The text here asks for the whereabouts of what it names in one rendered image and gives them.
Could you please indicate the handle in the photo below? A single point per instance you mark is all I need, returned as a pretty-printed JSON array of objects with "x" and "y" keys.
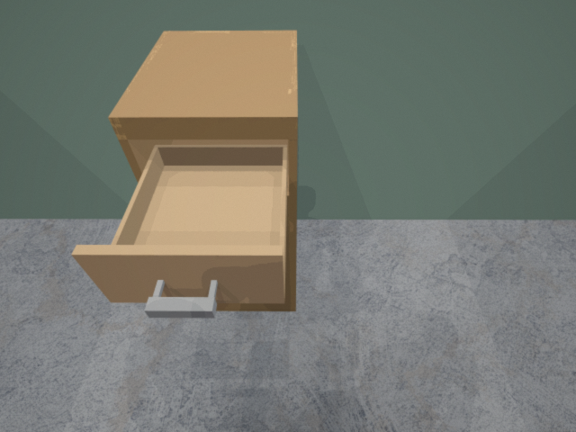
[{"x": 181, "y": 307}]

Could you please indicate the drawer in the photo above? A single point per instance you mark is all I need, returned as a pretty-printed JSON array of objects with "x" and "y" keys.
[{"x": 200, "y": 213}]

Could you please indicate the cabinet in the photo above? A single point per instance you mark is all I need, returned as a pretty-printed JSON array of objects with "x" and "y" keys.
[{"x": 218, "y": 88}]

